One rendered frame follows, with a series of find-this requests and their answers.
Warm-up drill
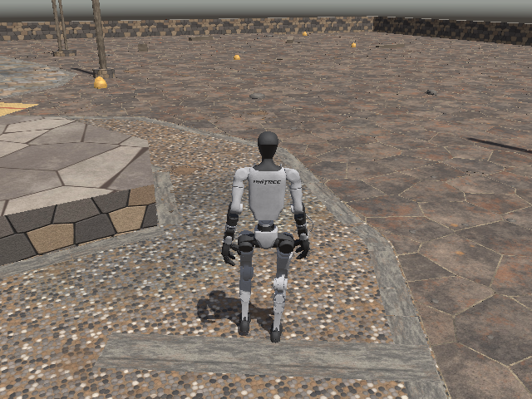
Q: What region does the left robot upper arm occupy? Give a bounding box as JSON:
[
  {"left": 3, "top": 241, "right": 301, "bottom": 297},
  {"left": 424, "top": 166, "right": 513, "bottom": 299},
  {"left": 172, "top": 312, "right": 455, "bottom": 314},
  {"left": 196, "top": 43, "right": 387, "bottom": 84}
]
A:
[{"left": 230, "top": 167, "right": 250, "bottom": 214}]

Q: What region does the robot left forearm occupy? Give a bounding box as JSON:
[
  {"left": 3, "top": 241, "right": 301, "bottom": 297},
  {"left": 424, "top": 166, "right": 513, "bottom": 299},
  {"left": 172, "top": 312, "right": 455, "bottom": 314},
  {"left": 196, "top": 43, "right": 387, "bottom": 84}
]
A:
[{"left": 223, "top": 202, "right": 239, "bottom": 244}]

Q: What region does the robot torso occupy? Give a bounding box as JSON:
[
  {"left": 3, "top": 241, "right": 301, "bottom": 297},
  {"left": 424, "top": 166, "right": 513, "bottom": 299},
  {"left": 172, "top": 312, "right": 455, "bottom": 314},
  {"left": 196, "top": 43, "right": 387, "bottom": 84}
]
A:
[{"left": 248, "top": 164, "right": 286, "bottom": 249}]

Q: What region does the robot left hand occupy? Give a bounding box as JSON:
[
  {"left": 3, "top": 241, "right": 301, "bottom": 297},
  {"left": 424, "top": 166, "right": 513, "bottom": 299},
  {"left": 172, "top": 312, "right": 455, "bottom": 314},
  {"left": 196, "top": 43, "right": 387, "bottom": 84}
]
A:
[{"left": 221, "top": 243, "right": 241, "bottom": 266}]

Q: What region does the robot right shin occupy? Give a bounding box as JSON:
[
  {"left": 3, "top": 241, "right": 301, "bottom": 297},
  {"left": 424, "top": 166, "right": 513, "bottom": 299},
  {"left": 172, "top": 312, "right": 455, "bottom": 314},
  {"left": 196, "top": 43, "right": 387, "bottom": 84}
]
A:
[{"left": 273, "top": 278, "right": 288, "bottom": 332}]

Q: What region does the robot right forearm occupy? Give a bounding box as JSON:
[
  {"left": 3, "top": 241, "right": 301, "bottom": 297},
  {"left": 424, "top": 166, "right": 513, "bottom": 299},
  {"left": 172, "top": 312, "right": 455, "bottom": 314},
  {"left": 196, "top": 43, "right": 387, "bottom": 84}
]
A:
[{"left": 294, "top": 202, "right": 308, "bottom": 241}]

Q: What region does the robot right hand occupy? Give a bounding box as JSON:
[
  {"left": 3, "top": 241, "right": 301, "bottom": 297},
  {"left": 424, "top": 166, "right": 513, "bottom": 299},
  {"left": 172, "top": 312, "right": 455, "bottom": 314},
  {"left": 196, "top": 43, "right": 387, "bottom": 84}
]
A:
[{"left": 294, "top": 239, "right": 310, "bottom": 259}]

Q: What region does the right robot upper arm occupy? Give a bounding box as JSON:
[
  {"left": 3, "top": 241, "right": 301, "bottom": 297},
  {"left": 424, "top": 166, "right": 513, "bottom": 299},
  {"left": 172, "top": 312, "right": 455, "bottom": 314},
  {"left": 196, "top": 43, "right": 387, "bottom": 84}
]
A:
[{"left": 284, "top": 168, "right": 303, "bottom": 214}]

